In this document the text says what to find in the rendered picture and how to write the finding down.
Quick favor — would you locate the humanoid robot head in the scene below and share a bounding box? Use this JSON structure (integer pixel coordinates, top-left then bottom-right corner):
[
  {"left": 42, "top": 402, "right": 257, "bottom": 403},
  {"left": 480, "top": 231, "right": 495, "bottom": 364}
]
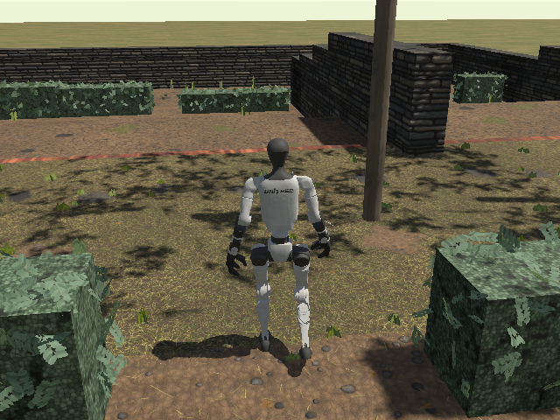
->
[{"left": 264, "top": 138, "right": 294, "bottom": 180}]

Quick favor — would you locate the robot right upper arm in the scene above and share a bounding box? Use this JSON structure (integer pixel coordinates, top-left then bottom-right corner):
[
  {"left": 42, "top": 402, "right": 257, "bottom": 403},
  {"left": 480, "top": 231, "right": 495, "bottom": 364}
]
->
[{"left": 297, "top": 176, "right": 321, "bottom": 223}]

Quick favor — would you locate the robot right hand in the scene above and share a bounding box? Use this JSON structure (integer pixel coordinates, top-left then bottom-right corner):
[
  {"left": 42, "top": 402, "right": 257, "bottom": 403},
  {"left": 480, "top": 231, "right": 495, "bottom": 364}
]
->
[{"left": 311, "top": 240, "right": 331, "bottom": 258}]

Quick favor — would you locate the robot left hand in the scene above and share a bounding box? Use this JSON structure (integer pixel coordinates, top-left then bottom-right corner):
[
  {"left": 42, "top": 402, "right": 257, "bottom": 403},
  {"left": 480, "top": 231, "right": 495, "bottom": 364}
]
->
[{"left": 226, "top": 253, "right": 247, "bottom": 276}]

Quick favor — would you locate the robot right forearm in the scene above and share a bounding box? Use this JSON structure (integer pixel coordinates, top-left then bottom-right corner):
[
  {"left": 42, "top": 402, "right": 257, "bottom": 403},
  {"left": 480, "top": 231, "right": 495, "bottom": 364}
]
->
[{"left": 312, "top": 210, "right": 330, "bottom": 243}]

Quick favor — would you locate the robot left upper arm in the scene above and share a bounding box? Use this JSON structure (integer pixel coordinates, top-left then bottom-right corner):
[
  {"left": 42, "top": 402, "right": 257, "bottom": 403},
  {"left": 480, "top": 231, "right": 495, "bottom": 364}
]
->
[{"left": 238, "top": 177, "right": 261, "bottom": 226}]

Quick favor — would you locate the right robot foot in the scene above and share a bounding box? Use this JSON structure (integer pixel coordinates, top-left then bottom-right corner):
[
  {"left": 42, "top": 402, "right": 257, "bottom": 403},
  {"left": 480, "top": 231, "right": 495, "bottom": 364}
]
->
[{"left": 299, "top": 345, "right": 312, "bottom": 360}]

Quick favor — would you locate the robot left forearm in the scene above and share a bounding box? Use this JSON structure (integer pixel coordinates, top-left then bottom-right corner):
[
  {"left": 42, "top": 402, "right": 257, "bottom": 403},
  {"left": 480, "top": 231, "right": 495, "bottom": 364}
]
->
[{"left": 228, "top": 213, "right": 246, "bottom": 256}]

